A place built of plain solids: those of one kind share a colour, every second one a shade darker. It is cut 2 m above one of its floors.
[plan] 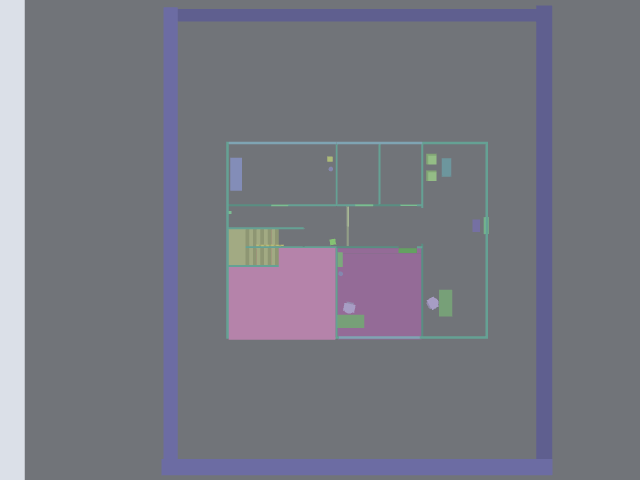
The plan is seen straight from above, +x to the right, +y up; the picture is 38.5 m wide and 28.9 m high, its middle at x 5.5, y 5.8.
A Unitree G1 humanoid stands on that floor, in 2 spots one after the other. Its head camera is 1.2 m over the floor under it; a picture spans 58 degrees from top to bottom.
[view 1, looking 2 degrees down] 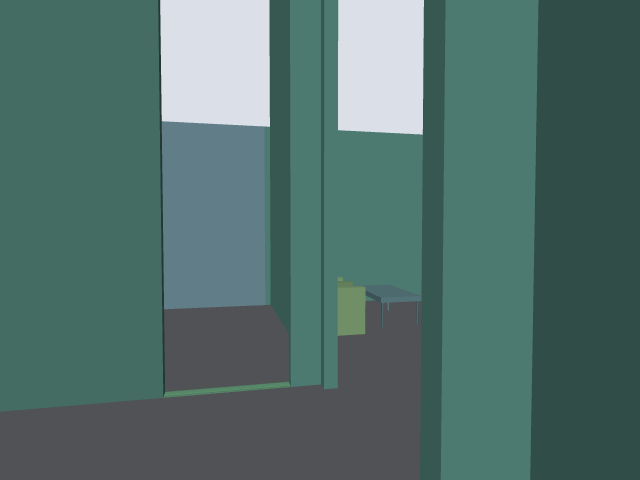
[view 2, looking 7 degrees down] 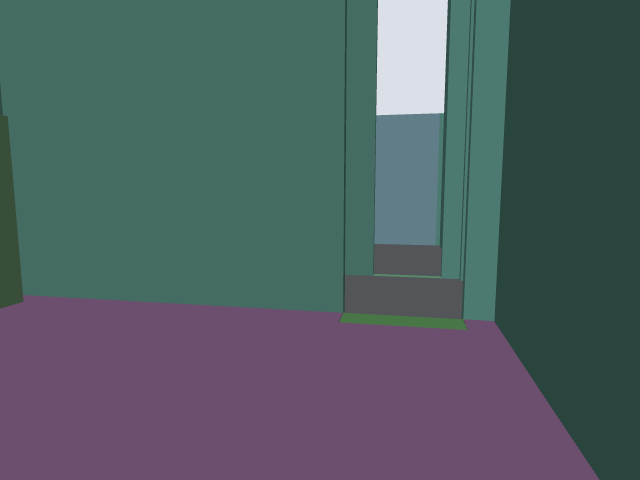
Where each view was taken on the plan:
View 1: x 10.78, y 4.31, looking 77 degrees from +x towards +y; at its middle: wall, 3.62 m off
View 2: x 10.78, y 1.30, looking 101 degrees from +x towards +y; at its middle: wall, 4.12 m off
